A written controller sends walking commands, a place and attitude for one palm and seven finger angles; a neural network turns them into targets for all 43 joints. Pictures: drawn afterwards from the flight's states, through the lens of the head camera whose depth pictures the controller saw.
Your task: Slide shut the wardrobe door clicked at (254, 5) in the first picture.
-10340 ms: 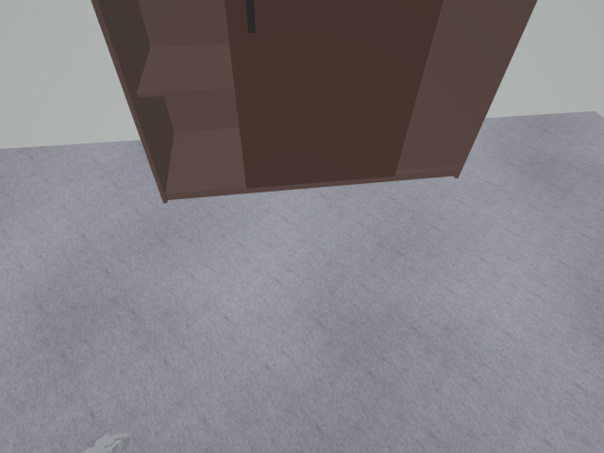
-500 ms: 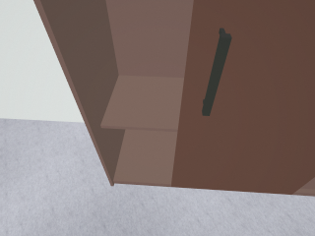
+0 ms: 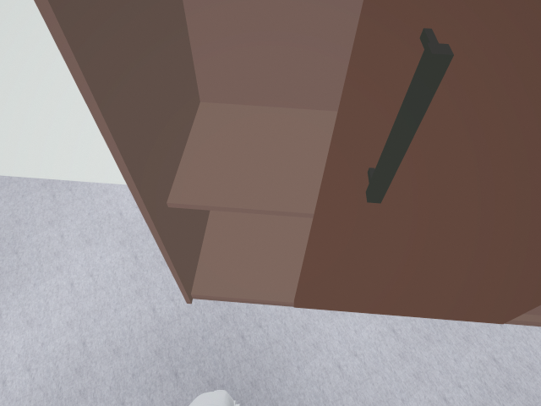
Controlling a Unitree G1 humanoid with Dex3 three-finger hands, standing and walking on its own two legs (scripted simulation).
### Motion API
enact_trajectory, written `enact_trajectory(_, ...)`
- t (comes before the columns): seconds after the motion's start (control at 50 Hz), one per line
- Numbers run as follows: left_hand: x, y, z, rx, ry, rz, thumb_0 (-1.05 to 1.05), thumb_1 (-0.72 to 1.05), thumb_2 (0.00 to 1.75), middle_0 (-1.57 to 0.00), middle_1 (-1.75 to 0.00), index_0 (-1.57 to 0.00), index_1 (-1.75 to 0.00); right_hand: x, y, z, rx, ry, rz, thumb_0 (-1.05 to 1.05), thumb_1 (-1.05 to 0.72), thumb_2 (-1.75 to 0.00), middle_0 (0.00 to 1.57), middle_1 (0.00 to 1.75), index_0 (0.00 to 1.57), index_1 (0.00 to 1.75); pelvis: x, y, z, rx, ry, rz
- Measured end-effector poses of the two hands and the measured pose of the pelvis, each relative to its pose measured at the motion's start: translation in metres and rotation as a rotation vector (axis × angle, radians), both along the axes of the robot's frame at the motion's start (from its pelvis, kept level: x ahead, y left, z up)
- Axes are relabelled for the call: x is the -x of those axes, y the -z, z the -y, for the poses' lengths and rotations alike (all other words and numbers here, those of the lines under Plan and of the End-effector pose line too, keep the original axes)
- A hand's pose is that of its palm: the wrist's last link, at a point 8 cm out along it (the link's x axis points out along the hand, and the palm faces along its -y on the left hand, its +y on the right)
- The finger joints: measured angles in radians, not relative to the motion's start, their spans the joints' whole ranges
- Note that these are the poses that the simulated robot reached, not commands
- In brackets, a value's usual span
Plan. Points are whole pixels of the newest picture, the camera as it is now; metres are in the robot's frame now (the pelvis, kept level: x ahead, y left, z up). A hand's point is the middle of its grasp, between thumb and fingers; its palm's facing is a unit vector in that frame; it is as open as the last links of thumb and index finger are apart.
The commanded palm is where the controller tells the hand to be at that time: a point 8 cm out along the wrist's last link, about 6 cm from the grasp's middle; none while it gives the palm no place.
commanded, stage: come to a stop and stand still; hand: right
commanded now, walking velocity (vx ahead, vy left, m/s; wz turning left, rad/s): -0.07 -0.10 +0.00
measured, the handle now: (396, 129) +0.47 -0.13 +0.16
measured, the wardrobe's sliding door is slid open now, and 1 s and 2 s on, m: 0.38 0.38 0.38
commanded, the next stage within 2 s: look again from close up in 1.24 s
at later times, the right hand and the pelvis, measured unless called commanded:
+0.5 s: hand out of the picture -0.02 -0.18 -0.16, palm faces +0.03 +0.98 -0.20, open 7.3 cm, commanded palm none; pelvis -0.04 +0.00 +0.01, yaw +2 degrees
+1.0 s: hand out of the picture -0.02 -0.18 -0.15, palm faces -0.01 +0.96 -0.26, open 7.3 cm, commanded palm none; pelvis -0.02 -0.01 +0.01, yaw +3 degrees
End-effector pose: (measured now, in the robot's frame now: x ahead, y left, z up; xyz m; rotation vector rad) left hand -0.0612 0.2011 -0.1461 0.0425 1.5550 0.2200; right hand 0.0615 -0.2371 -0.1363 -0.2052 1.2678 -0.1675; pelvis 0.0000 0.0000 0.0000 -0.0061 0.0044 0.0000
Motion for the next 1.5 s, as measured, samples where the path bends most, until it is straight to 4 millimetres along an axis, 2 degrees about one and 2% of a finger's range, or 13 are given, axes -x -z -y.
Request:
enact_trajectory(0.16,-0.051,-0.005,-0.019,-0.054,0.07,0.189,0.0,0.91,0.9,-0.2,-0.3,-0.2,-0.3,0.003,0.0,-0.016,-0.055,0.006,0.044,0.0,-0.92,-0.9,0.2,0.3,0.2,0.3,0.017,-0.003,0.002,0.013,-0.033,0.018)
enact_trajectory(0.22,-0.06,-0.007,-0.023,-0.058,0.077,0.237,0.0,0.92,0.9,-0.2,-0.3,-0.2,-0.3,0.012,-0.003,-0.015,-0.048,0.002,0.05,-0.01,-0.93,-0.9,0.21,0.3,0.2,0.3,0.023,-0.004,0.001,0.011,-0.035,0.025)
enact_trajectory(0.28,-0.059,-0.01,-0.024,-0.057,0.083,0.261,0.0,0.93,0.9,-0.2,-0.3,-0.2,-0.3,0.025,-0.005,-0.011,-0.041,0.003,0.037,-0.01,-0.93,-0.9,0.21,0.3,0.2,0.3,0.027,-0.006,0.001,0.01,-0.035,0.03)
enact_trajectory(0.38,-0.039,-0.012,-0.02,-0.04,0.093,0.233,0.0,0.93,0.9,-0.2,-0.3,-0.2,-0.3,0.053,-0.007,-0.006,-0.036,0.016,-0.01,-0.01,-0.93,-0.9,0.2,0.3,0.2,0.3,0.033,-0.01,0.001,0.007,-0.036,0.036)
enact_trajectory(0.58,0.027,-0.013,-0.001,0.014,0.068,0.058,0.0,0.92,0.9,-0.2,-0.3,-0.2,-0.3,0.112,-0.005,-0.013,-0.058,0.051,-0.158,0.0,-0.91,-0.9,0.2,0.3,0.2,0.3,0.036,-0.013,0.003,0.006,-0.035,0.037)
enact_trajectory(0.66,0.045,-0.014,0.006,0.028,0.051,0.003,0.0,0.91,0.9,-0.2,-0.3,-0.2,-0.3,0.127,-0.004,-0.02,-0.075,0.06,-0.206,0.0,-0.91,-0.9,0.2,0.3,0.2,0.3,0.035,-0.014,0.003,0.006,-0.035,0.032)
enact_trajectory(0.72,0.05,-0.012,0.009,0.034,0.039,-0.007,0.0,0.91,0.9,-0.2,-0.3,-0.2,-0.3,0.132,-0.003,-0.024,-0.071,0.05,-0.219,0.0,-0.91,-0.9,0.2,0.3,0.2,0.3,0.035,-0.011,0.005,0.005,-0.04,0.031)
enact_trajectory(0.82,0.034,0.003,0.014,0.043,0.018,0.086,0.0,0.91,0.9,-0.2,-0.3,-0.2,-0.3,0.126,-0.007,-0.019,-0.048,0.033,-0.21,0.0,-0.91,-0.9,0.21,0.3,0.2,0.3,0.03,-0.007,0.011,0.009,-0.043,0.041)
enact_trajectory(0.96,-0.001,0.014,0.022,0.092,0.024,0.204,0.0,0.91,0.9,-0.2,-0.3,-0.2,-0.3,0.09,-0.017,-0.011,0.005,0.011,-0.111,0.0,-0.91,-0.9,0.2,0.3,0.2,0.3,0.023,-0.007,0.008,0.02,-0.052,0.049)
enact_trajectory(1.06,-0.011,0.014,0.02,0.106,0.033,0.222,0.0,0.91,0.9,-0.2,-0.3,-0.2,-0.3,0.069,-0.023,-0.008,0.035,-0.003,-0.066,0.01,-0.92,-0.9,0.2,0.3,0.2,0.3,0.022,-0.009,0.003,0.024,-0.053,0.045)
enact_trajectory(1.24,0.008,0.01,-0.001,0.078,0.051,0.136,0.0,0.91,0.9,-0.2,-0.3,-0.2,-0.3,0.058,-0.025,-0.013,0.037,0.0,-0.048,0.01,-0.93,-0.9,0.2,0.3,0.2,0.3,0.024,-0.011,-0.006,0.025,-0.041,0.043)
enact_trajectory(1.38,0.027,0.005,-0.017,0.046,0.054,0.075,0.0,0.91,0.9,-0.2,-0.3,-0.2,-0.3,0.067,-0.022,-0.018,0.023,0.008,-0.074,0.0,-0.93,-0.9,0.21,0.3,0.2,0.3,0.028,-0.012,-0.01,0.023,-0.037,0.046)
enact_trajectory(1.5,0.035,0.002,-0.02,0.042,0.055,0.055,0.0,0.91,0.9,-0.2,-0.3,-0.2,-0.3,0.079,-0.019,-0.022,0.009,0.015,-0.102,0.0,-0.93,-0.9,0.21,0.3,0.2,0.3,0.031,-0.012,-0.013,0.021,-0.036,0.045)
